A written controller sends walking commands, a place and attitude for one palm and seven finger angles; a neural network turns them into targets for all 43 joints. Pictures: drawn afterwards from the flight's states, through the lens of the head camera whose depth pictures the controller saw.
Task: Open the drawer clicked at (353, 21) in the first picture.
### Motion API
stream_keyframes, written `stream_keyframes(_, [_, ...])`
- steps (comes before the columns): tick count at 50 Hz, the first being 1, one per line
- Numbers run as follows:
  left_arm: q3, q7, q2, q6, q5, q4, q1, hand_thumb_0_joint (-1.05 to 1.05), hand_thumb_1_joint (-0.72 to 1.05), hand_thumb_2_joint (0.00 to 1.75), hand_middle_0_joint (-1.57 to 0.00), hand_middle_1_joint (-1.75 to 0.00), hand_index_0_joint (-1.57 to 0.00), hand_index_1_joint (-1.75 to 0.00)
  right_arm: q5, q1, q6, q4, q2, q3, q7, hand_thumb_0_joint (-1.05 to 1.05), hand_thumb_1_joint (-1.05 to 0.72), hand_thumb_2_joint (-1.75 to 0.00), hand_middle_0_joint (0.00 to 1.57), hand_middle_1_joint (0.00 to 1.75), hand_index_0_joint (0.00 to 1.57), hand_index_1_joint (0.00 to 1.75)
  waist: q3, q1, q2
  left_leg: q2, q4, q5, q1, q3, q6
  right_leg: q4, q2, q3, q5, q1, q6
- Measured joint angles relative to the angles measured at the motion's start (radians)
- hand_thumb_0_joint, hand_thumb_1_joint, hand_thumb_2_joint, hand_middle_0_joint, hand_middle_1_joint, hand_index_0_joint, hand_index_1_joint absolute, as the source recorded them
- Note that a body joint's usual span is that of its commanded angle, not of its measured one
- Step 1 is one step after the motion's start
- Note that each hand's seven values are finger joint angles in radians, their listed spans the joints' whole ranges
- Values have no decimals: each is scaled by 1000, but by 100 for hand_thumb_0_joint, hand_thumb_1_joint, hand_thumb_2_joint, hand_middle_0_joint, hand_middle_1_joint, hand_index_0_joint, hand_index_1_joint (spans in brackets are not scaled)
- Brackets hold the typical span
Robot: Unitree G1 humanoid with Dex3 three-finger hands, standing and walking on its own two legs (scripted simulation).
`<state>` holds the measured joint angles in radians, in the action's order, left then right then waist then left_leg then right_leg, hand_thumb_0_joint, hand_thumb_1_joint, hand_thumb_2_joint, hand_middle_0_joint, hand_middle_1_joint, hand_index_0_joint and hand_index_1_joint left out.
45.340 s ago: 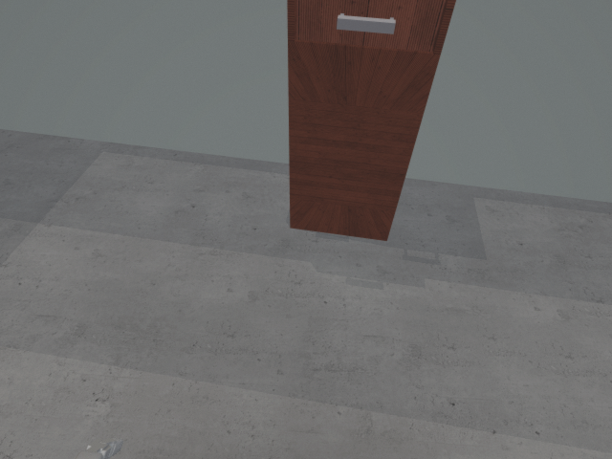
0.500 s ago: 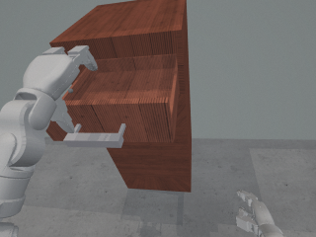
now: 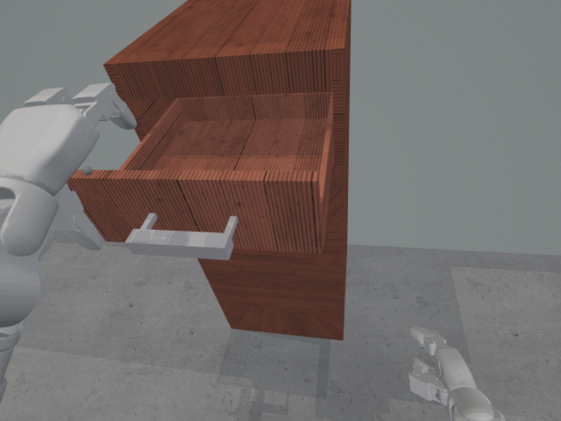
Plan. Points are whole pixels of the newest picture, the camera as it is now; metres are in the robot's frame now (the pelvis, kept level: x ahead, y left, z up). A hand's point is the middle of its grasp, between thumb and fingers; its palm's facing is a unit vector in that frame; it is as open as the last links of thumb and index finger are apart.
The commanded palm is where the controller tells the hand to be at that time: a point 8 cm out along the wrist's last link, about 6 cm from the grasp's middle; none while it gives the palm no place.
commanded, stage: draw the hand back to the body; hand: left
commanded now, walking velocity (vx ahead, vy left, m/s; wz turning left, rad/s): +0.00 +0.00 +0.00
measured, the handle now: (185, 232) +0.33 +0.20 +0.13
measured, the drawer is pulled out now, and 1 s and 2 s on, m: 0.24 0.24 0.24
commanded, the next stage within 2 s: step back with the hand held close in 1.16 s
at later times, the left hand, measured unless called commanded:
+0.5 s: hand (24, 160) +0.23 +0.24 +0.33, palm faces +0.55 -0.82 -0.17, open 12.7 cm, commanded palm +0.18 +0.27 +0.32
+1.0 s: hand (13, 198) +0.20 +0.24 +0.31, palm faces +0.58 -0.76 -0.29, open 8.4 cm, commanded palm +0.15 +0.29 +0.32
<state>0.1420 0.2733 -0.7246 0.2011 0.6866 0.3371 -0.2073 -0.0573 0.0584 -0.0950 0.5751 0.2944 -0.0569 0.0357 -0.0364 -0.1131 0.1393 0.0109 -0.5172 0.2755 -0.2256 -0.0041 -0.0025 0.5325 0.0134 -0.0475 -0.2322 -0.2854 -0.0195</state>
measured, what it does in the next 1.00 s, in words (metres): stands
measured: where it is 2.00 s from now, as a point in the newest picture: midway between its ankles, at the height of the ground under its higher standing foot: outside the picture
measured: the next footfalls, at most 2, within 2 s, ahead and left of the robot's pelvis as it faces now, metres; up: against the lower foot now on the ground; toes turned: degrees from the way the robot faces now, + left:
none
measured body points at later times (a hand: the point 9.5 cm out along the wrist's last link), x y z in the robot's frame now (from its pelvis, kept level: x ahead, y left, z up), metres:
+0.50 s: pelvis +0.02 +0.00 +0.01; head +0.01 -0.01 +0.46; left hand +0.20 +0.28 +0.33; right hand +0.20 -0.21 -0.09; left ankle +0.00 +0.12 -0.73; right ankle +0.03 -0.11 -0.73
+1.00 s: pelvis +0.02 +0.01 +0.01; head +0.00 -0.01 +0.46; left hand +0.17 +0.28 +0.32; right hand +0.22 -0.20 -0.08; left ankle +0.00 +0.12 -0.73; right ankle +0.03 -0.11 -0.73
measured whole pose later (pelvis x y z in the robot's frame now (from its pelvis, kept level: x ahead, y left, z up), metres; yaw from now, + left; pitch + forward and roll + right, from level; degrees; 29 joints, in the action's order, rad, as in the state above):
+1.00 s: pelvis +0.02 +0.01 +0.01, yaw +0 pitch -4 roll -1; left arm 0.50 -0.11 -0.37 -0.18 -0.08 0.65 0.22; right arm 0.00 0.15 0.13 0.67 0.21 -0.02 -0.05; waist 0.02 -0.08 0.07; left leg -0.01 -0.44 0.28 -0.09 0.00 -0.01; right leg 0.40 -0.01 -0.05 -0.20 -0.13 -0.01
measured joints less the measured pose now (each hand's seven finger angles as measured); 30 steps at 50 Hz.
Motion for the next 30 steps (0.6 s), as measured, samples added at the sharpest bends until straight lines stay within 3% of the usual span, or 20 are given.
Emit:
stream_keyframes(5, [0, 25, 17, 29, 0, 64, 77, 0, -50, 30, -32, -120, -31, -120, -3, -7, -9, -11, 1, -7, -2, 1, -91, -90, 20, 29, 20, 30, 2, -3, 2, 4, -1, 0, -3, 0, -6, -4, 4, 0, 2, 0, 6])
stream_keyframes(9, [-21, 44, 7, 6, -3, 133, 152, 0, -50, 30, -32, -120, -31, -120, 5, -11, -6, -14, -5, -14, -10, 1, -91, -90, 20, 29, 20, 30, 6, 0, -6, 6, -4, 4, 3, -1, -9, -3, 5, 1, -1, 6, 8])
stream_keyframes(11, [45, -26, 53, -89, -296, 166, 184, -1, -49, 30, -32, -120, -32, -120, 14, 5, 45, -23, -21, -8, -33, 1, -91, -90, 20, 29, 20, 30, 23, 9, -10, 3, -8, 9, 15, 7, -10, -13, 2, -7, -1, 29, 7])
stream_keyframes(13, [119, -125, 117, -201, -503, 219, 241, -1, -48, 30, -33, -119, -32, -119, 26, 15, 106, -16, -51, -17, -54, 1, -91, -90, 20, 29, 20, 30, 40, 30, -30, -5, -8, 14, 29, 10, -7, -27, -5, -10, 2, 47, 4])
stream_keyframes(15, [187, -197, 163, -277, -629, 272, 267, -1, -45, 32, -33, -117, -32, -117, 36, 32, 148, 1, -80, -22, -68, 1, -91, -90, 20, 29, 20, 30, 53, 44, -58, -15, -3, 18, 44, 12, -2, -44, -16, -12, 6, 68, 1])
stream_keyframes(17, [247, -256, 202, -334, -696, 289, 247, -1, -41, 33, -33, -115, -32, -115, 43, 58, 174, 24, -99, -20, -77, 1, -91, -90, 20, 29, 20, 30, 58, 48, -83, -23, 5, 20, 63, 16, 3, -65, -24, -16, 11, 93, -3])
stream_keyframes(22, [345, -357, 307, -386, -758, 221, 165, 0, -29, 39, -31, -106, -30, -107, 48, 119, 198, 80, -93, -3, -83, 1, -91, -90, 21, 29, 20, 30, 66, 46, -96, -28, 31, 18, 102, 18, 4, -108, -30, -19, 21, 140, -3])
stream_keyframes(27, [309, -384, 383, -378, -767, 226, 224, -1, -14, 46, -28, -96, -28, -96, 59, 144, 218, 108, -67, 17, -80, 1, -91, -90, 21, 29, 20, 30, 78, 52, -92, -18, 65, 9, 129, 0, -6, -116, -21, -1, 21, 150, 5])
stream_keyframes(30, [276, -378, 383, -385, -761, 293, 321, -1, -4, 50, -27, -90, -27, -90, 69, 144, 232, 110, -64, 29, -77, 1, -91, -90, 21, 29, 20, 30, 70, 66, -91, -17, 76, 11, 139, -11, -9, -118, -21, 11, 19, 152, 8])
